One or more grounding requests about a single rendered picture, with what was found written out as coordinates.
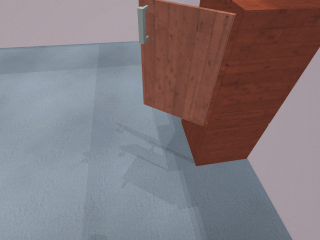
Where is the cupboard door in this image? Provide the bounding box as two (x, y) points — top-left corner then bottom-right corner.
(138, 0), (236, 126)

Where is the handle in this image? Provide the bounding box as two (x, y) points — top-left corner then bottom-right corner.
(137, 5), (149, 45)

